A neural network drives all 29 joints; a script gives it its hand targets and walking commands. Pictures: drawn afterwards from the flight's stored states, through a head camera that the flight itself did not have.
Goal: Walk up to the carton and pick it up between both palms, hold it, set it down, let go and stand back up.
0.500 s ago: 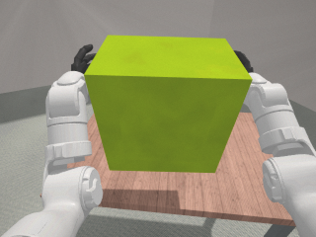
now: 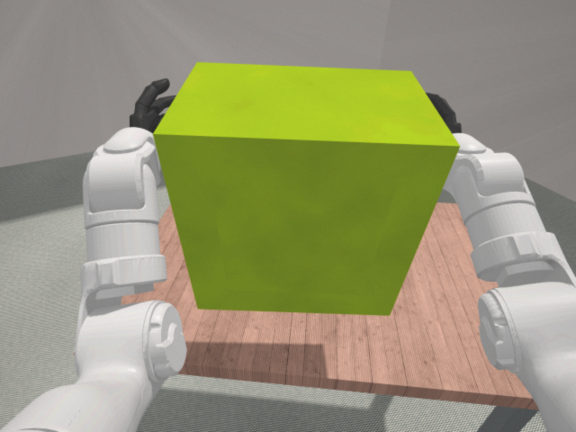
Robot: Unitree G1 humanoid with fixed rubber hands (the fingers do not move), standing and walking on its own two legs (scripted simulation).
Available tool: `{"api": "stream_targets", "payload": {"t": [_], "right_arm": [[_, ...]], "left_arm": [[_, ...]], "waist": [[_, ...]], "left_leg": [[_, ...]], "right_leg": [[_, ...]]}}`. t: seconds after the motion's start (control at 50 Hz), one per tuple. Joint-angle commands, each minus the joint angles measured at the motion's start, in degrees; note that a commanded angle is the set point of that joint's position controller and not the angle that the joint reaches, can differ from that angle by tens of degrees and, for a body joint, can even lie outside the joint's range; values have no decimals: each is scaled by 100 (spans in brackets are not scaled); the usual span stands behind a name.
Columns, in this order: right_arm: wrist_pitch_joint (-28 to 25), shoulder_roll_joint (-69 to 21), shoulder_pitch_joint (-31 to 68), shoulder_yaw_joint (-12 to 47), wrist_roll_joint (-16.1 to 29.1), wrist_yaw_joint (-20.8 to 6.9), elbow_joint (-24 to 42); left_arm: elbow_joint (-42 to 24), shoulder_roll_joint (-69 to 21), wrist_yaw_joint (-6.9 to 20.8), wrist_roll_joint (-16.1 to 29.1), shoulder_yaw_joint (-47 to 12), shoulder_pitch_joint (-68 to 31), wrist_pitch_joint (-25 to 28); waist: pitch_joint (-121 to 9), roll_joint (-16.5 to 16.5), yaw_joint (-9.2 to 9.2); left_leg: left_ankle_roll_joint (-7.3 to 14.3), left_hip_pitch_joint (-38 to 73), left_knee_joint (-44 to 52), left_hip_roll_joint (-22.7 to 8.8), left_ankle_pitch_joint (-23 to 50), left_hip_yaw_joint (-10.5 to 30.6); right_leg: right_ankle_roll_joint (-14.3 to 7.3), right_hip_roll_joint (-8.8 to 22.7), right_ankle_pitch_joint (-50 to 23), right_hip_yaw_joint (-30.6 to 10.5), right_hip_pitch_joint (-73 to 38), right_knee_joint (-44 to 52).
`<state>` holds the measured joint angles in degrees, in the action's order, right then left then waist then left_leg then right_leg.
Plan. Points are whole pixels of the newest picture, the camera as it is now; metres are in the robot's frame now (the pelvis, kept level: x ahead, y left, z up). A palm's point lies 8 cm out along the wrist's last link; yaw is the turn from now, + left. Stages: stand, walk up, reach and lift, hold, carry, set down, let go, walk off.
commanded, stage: hold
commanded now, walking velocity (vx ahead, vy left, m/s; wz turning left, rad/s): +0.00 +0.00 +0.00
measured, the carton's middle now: (298, 196) +0.36 +0.00 +0.21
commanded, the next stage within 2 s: none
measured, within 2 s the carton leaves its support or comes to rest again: neither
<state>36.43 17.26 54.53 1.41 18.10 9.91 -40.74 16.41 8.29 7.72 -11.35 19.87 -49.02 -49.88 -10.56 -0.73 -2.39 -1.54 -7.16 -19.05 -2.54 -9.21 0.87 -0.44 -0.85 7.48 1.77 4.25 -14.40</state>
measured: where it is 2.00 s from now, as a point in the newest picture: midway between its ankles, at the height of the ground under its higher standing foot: outside the picture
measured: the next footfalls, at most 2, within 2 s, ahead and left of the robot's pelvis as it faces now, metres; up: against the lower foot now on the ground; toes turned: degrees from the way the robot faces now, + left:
none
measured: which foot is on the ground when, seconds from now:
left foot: down 0.00-1.00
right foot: down 0.00-1.00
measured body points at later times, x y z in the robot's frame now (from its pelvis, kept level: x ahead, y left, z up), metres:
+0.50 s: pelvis +0.01 +0.00 +0.00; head -0.09 +0.01 +0.44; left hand +0.37 +0.19 +0.29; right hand +0.39 -0.18 +0.28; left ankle +0.01 +0.13 -0.75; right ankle +0.01 -0.12 -0.75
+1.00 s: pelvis +0.00 +0.00 +0.00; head -0.09 +0.01 +0.44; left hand +0.37 +0.20 +0.30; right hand +0.39 -0.18 +0.28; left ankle +0.01 +0.13 -0.75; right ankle +0.01 -0.12 -0.75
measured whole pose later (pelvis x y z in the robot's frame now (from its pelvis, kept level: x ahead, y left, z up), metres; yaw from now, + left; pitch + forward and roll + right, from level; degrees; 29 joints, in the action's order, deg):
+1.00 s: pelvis +0.00 +0.00 +0.00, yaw +0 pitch -2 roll -1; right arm 36.6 17.1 54.8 1.6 18.2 10.1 -40.7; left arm 16.5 8.8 7.6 -10.9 20.0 -49.1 -49.7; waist -11.2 -0.5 -2.1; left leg -1.6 -7.3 -18.9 -2.6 -9.2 1.1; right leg -0.5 -1.0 7.5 1.9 4.3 -14.2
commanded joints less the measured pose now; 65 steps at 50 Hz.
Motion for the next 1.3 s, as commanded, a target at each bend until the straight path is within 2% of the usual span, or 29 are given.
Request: {"api": "stream_targets", "payload": {"t": [0.0,0.02,0.08,0.12,0.14,0.16,0.2,0.22,0.32,0.38,0.4,0.46,0.5,0.52,0.54,0.62,0.7,0.76,0.78,0.8,0.86,0.96,1.02,1.04,1.08,1.1,1.12,1.18,1.28], "right_arm": [[-407,-3231,4648,995,1001,-1032,2237],[-444,-3296,4718,1005,1004,-1031,2346],[-451,-3208,4589,964,1057,-1031,2395],[-379,-3099,4491,845,928,-1051,1948],[-399,-3183,4526,883,887,-1055,2050],[-372,-3137,4448,811,870,-1054,1906],[-348,-3148,4531,880,910,-1062,1829],[-383,-3246,4611,907,921,-1057,2012],[-415,-3263,4568,1090,1122,-993,2436],[-369,-3202,4522,983,1020,-970,2327],[-365,-3169,4432,966,1030,-967,2336],[-361,-3278,4436,1073,1112,-978,2466],[-343,-3263,4371,1101,1150,-952,2483],[-342,-3238,4459,1091,1130,-948,2495],[-322,-3168,4388,968,1058,-948,2384],[-333,-3285,4477,1103,1084,-964,2441],[-334,-3284,4597,1056,1072,-1003,2379],[-378,-3275,4588,1079,1080,-982,2555],[-333,-3171,4525,961,1014,-990,2288],[-331,-3206,4530,943,992,-1001,2258],[-347,-3346,4580,942,951,-1030,2168],[-389,-3245,4537,990,1049,-965,2331],[-334,-3171,4518,850,905,-959,2083],[-331,-3184,4554,824,897,-968,2115],[-359,-3299,4689,996,1021,-989,2286],[-364,-3275,4711,980,1047,-993,2262],[-387,-3312,4784,1048,1061,-993,2405],[-354,-3194,4486,1059,1131,-989,2398],[-334,-3157,4610,882,966,-1058,2110]], "left_arm": [[-378,-2878,650,977,-2100,-3283,258],[-373,-2876,642,987,-2106,-3281,265],[-514,-3014,600,1084,-2298,-3184,268],[-271,-2920,633,950,-2086,-3282,236],[-267,-2906,661,941,-2048,-3258,235],[-202,-2902,686,931,-2071,-3261,227],[-206,-2805,708,878,-1973,-3314,214],[-256,-2843,722,929,-2000,-3319,228],[-538,-2934,678,1043,-2160,-3162,277],[-430,-2864,704,983,-2091,-3131,239],[-479,-2912,713,990,-2139,-3121,224],[-755,-2925,683,1033,-2215,-3221,244],[-842,-2939,678,1057,-2280,-3181,240],[-676,-2894,685,1014,-2209,-3133,214],[-693,-2923,689,1012,-2273,-3167,213],[-555,-2890,699,930,-2132,-3089,183],[-538,-2915,672,977,-2143,-3214,199],[-514,-2923,680,1013,-2195,-3060,211],[-474,-2920,672,984,-2174,-3194,215],[-441,-2894,682,1007,-2170,-3224,221],[-429,-2884,682,1005,-2118,-3398,252],[-370,-2936,694,1025,-2188,-3176,260],[-176,-2854,757,960,-2073,-3253,260],[-206,-2892,771,992,-2122,-3333,263],[-316,-2878,754,996,-2049,-3358,278],[-364,-2913,724,1009,-2122,-3401,286],[-347,-2907,705,1008,-2094,-3316,270],[-602,-2955,687,1048,-2197,-3171,250],[-344,-2935,678,980,-2132,-3358,213]], "waist": [[-1470,133,60],[-1582,111,99],[-1655,298,-48],[-1243,256,-26],[-1260,123,-1],[-1178,163,-74],[-1166,136,25],[-1338,49,25],[-1711,163,5],[-1462,45,-61],[-1431,165,-81],[-1565,249,-31],[-1600,215,-99],[-1472,235,-38],[-1410,293,-138],[-1414,159,39],[-1428,120,69],[-1552,99,33],[-1405,227,-11],[-1386,110,-23],[-1444,134,41],[-1579,231,-34],[-1261,133,-63],[-1209,189,-89],[-1467,126,66],[-1507,255,47],[-1609,157,89],[-1677,189,-29],[-1249,290,11]], "left_leg": [[73,-85,233,428,1000,-116],[93,-91,219,442,1007,-127],[15,17,154,417,1224,-100],[45,-165,311,396,768,-103],[95,-222,332,401,709,-109],[71,-238,351,391,686,-105],[88,-224,348,398,754,-110],[114,-214,314,406,793,-115],[20,70,78,461,1529,-102],[44,-13,176,442,1195,-86],[12,-37,183,432,1177,-83],[-13,-22,131,444,1401,-97],[-26,53,87,449,1535,-80],[-26,21,105,465,1416,-90],[-48,-3,160,439,1256,-81],[35,-106,172,455,1238,-111],[47,-83,226,415,1144,-107],[47,14,141,443,1250,-117],[17,-43,205,420,1119,-115],[54,-115,247,418,958,-117],[85,-190,285,432,796,-108],[24,-12,159,448,1176,-97],[64,-163,287,448,777,-117],[52,-209,279,434,794,-108],[87,-183,251,435,933,-101],[39,-150,202,425,1087,-81],[48,-97,153,438,1221,-89],[-17,81,106,432,1464,-87],[42,-275,318,397,750,-97]], "right_leg": [[-22,-333,-723,-297,-935,4],[-1,-325,-776,-291,-961,-2],[-40,-350,-975,-304,-984,-27],[-47,-316,-516,-309,-842,45],[-34,-308,-538,-308,-885,52],[-51,-305,-557,-330,-874,46],[-43,-300,-559,-329,-912,40],[-17,-307,-630,-327,-956,40],[3,-368,-1309,-294,-1172,-64],[2,-352,-1023,-283,-1023,7],[-29,-340,-992,-299,-1057,0],[-19,-355,-1173,-306,-1159,-63],[2,-358,-1385,-291,-1179,-83],[-1,-333,-1253,-290,-1091,-37],[-28,-353,-1060,-280,-1040,-17],[-6,-325,-1113,-319,-1137,-34],[-35,-355,-822,-295,-982,-4],[-13,-356,-1019,-297,-1052,0],[-42,-347,-845,-312,-952,11],[-35,-339,-722,-314,-952,26],[-23,-276,-622,-352,-934,26],[-4,-327,-1060,-316,-1064,-19],[-15,-291,-727,-328,-901,46],[-31,-287,-735,-331,-900,34],[-23,-306,-753,-321,-1037,3],[-44,-330,-847,-306,-1007,-32],[-17,-344,-956,-302,-1068,-28],[-26,-373,-1159,-297,-1100,-68],[-79,-313,-500,-328,-896,23]]}}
